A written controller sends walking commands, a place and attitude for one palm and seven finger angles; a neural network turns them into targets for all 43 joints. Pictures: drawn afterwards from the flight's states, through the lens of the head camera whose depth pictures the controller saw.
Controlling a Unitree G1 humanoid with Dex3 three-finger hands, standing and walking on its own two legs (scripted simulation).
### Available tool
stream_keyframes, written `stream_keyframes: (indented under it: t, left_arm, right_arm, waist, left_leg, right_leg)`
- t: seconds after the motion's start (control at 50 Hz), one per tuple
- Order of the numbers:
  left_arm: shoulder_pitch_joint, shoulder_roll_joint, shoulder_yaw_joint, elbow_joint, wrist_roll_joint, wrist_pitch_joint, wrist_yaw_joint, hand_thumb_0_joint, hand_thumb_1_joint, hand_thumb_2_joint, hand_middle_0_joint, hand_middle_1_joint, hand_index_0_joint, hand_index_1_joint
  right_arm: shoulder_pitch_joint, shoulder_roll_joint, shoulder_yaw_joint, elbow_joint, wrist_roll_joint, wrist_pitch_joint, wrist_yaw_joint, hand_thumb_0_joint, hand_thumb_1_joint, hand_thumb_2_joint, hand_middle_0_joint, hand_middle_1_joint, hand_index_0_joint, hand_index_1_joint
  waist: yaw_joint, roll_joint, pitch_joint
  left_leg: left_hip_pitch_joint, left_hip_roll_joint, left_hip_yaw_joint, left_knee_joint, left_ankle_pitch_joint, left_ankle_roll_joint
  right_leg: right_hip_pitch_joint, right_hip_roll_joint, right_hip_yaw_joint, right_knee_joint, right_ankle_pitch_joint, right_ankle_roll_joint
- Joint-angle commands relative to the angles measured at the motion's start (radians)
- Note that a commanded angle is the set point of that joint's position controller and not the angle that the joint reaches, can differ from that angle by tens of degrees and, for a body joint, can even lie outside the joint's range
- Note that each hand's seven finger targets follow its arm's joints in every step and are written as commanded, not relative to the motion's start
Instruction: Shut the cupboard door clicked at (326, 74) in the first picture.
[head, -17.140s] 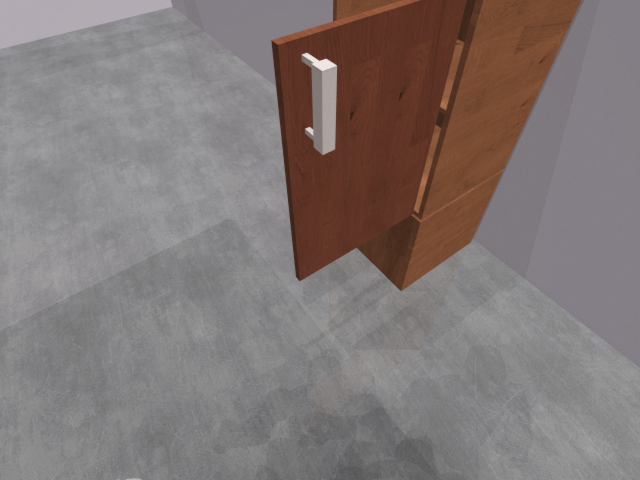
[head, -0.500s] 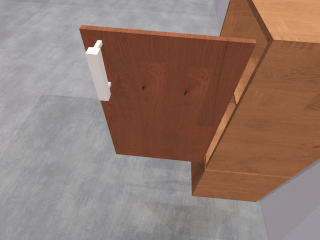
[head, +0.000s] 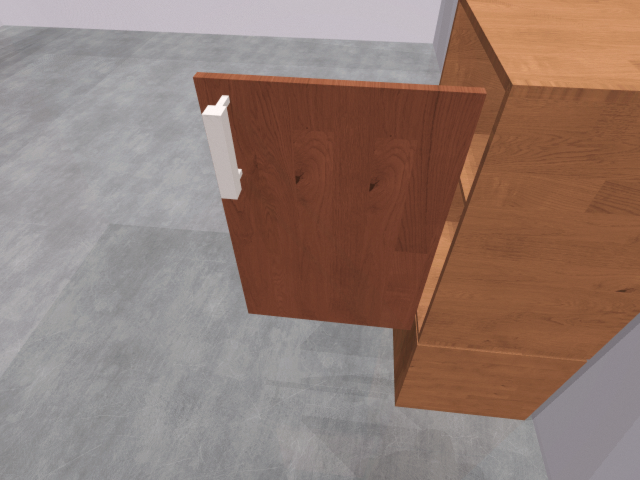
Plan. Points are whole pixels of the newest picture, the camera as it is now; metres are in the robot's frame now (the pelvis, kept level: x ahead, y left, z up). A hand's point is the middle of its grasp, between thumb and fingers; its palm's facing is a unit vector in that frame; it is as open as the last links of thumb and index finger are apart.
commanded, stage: come to a stop and stand still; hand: left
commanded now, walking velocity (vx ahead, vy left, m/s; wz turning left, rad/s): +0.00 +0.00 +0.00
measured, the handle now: (227, 147) +0.53 +0.18 +0.15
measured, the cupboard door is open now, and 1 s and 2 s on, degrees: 89 89 89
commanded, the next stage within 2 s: look again from close up in 0.04 s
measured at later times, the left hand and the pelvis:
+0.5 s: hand out of the picture +0.02 +0.15 -0.17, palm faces +0.00 -0.98 -0.18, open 7.3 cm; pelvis +0.02 -0.02 +0.00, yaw +0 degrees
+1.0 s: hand out of the picture +0.04 +0.16 -0.18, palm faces -0.01 -0.98 -0.19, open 7.4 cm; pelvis +0.04 -0.01 +0.00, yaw +0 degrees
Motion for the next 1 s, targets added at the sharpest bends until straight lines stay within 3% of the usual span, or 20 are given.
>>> stream_keyframes:
  t: [0.0,0.3,0.46,0.58,0.68,0.72,0.76,0.82,0.84,0.86,0.88,0.9,0.98]
  left_arm:
    - [0.019,0.104,0.021,-0.038,-0.008,-0.028,0.010,0.000,0.900,0.900,-0.200,-0.300,-0.200,-0.300]
    - [0.029,0.068,0.009,0.033,-0.018,-0.040,0.019,0.000,0.900,0.900,-0.200,-0.300,-0.200,-0.300]
    - [0.009,0.069,0.009,0.030,-0.018,-0.038,0.022,0.000,0.900,0.900,-0.200,-0.300,-0.200,-0.300]
    - [-0.005,0.074,0.012,0.021,-0.018,-0.039,0.023,0.000,0.900,0.900,-0.200,-0.300,-0.200,-0.300]
    - [-0.008,0.078,0.012,0.022,-0.019,-0.038,0.022,0.000,0.900,0.900,-0.200,-0.300,-0.200,-0.300]
    - [0.001,0.071,0.015,0.022,-0.016,-0.035,0.020,0.000,0.900,0.900,-0.200,-0.300,-0.200,-0.300]
    - [0.002,0.077,0.020,0.019,-0.013,-0.030,0.017,0.000,0.900,0.900,-0.200,-0.300,-0.200,-0.300]
    - [0.000,0.064,0.017,0.017,-0.015,-0.031,0.018,0.000,0.900,0.900,-0.200,-0.300,-0.200,-0.300]
    - [-0.046,0.208,0.009,-0.033,-0.009,-0.032,0.019,0.000,0.900,0.900,-0.200,-0.300,-0.200,-0.300]
    - [0.011,0.122,0.021,-0.032,-0.009,-0.027,0.025,0.000,0.900,0.900,-0.200,-0.300,-0.200,-0.300]
    - [0.011,0.112,0.013,-0.031,-0.011,-0.032,0.025,0.000,0.900,0.900,-0.200,-0.300,-0.200,-0.300]
    - [0.010,0.107,0.019,-0.038,-0.011,-0.035,0.025,0.000,0.900,0.900,-0.200,-0.300,-0.200,-0.300]
    - [-0.023,0.136,0.031,-0.051,-0.012,-0.038,0.026,0.000,0.900,0.900,-0.200,-0.300,-0.200,-0.300]
  right_arm:
    - [0.030,-0.103,-0.021,-0.034,0.009,-0.031,-0.011,0.000,-0.900,-0.900,0.200,0.300,0.200,0.300]
    - [0.064,-0.042,-0.001,0.073,0.016,-0.047,-0.021,0.000,-0.900,-0.900,0.200,0.300,0.200,0.300]
    - [0.049,-0.032,-0.003,0.086,0.016,-0.043,-0.023,0.000,-0.900,-0.900,0.200,0.300,0.200,0.300]
    - [0.044,-0.037,-0.004,0.089,0.015,-0.046,-0.024,0.000,-0.900,-0.900,0.200,0.300,0.200,0.300]
    - [0.029,-0.042,-0.003,0.092,0.015,-0.044,-0.024,0.000,-0.900,-0.900,0.200,0.300,0.200,0.300]
    - [0.044,-0.044,-0.003,0.098,0.012,-0.040,-0.023,0.000,-0.900,-0.900,0.200,0.300,0.200,0.300]
    - [0.043,-0.045,-0.005,0.091,0.010,-0.035,-0.020,0.000,-0.900,-0.900,0.200,0.300,0.200,0.300]
    - [0.040,-0.037,-0.002,0.088,0.012,-0.040,-0.023,0.000,-0.900,-0.900,0.200,0.300,0.200,0.300]
    - [-0.036,-0.122,-0.009,-0.022,0.002,-0.032,-0.018,0.000,-0.900,-0.900,0.200,0.300,0.200,0.300]
    - [-0.021,-0.108,-0.026,-0.023,-0.003,-0.054,-0.024,0.000,-0.900,-0.900,0.200,0.300,0.200,0.300]
    - [-0.009,-0.088,-0.027,-0.029,0.002,-0.057,-0.026,0.000,-0.900,-0.900,0.200,0.300,0.200,0.300]
    - [0.000,-0.085,-0.033,-0.032,0.004,-0.055,-0.030,0.000,-0.900,-0.900,0.200,0.300,0.200,0.300]
    - [-0.008,-0.104,-0.041,-0.042,0.008,-0.045,-0.030,0.000,-0.900,-0.900,0.200,0.300,0.200,0.300]
  waist:
    - [-0.016,-0.047,0.086]
    - [-0.006,-0.030,0.064]
    - [-0.004,-0.027,0.085]
    - [-0.007,-0.033,0.054]
    - [-0.004,-0.026,0.070]
    - [-0.003,-0.024,0.058]
    - [-0.002,-0.021,0.092]
    - [-0.004,-0.010,0.108]
    - [-0.031,0.041,0.164]
    - [0.002,0.018,0.050]
    - [-0.005,0.033,-0.042]
    - [-0.011,0.018,-0.071]
    - [-0.022,-0.018,0.032]
  left_leg:
    - [-0.105,0.141,-0.184,-0.178,-0.204,-0.019]
    - [-0.052,0.142,-0.142,-0.153,0.003,-0.035]
    - [-0.045,0.144,-0.129,-0.145,0.036,-0.040]
    - [-0.011,0.151,-0.130,-0.142,0.109,-0.040]
    - [-0.009,0.153,-0.130,-0.152,0.102,-0.041]
    - [0.003,0.147,-0.115,-0.143,0.018,-0.042]
    - [-0.019,0.144,-0.113,-0.140,-0.053,-0.038]
    - [-0.015,0.154,-0.123,-0.154,0.024,-0.036]
    - [-0.044,0.114,-0.132,-0.162,0.153,-0.053]
    - [-0.053,0.169,-0.158,-0.089,0.148,-0.046]
    - [-0.010,0.158,-0.164,-0.074,0.170,-0.035]
    - [0.002,0.156,-0.164,-0.059,0.142,-0.033]
    - [-0.042,0.140,-0.147,-0.044,0.109,-0.029]
  right_leg:
    - [-0.028,-0.045,0.105,-0.120,-0.169,-0.059]
    - [0.053,-0.058,0.090,-0.112,0.028,-0.060]
    - [0.060,-0.057,0.091,-0.117,0.070,-0.058]
    - [0.087,-0.058,0.080,-0.104,0.141,-0.057]
    - [0.086,-0.058,0.078,-0.115,0.127,-0.056]
    - [0.083,-0.055,0.088,-0.113,0.047,-0.064]
    - [0.051,-0.051,0.099,-0.110,-0.031,-0.074]
    - [0.042,-0.046,0.094,-0.104,0.055,-0.067]
    - [0.002,-0.002,0.034,-0.028,0.017,-0.064]
    - [0.041,-0.024,0.048,0.001,-0.009,-0.053]
    - [0.077,-0.028,0.060,0.004,0.048,-0.066]
    - [0.073,-0.030,0.061,0.003,0.048,-0.068]
    - [0.025,-0.041,0.093,-0.016,0.102,-0.073]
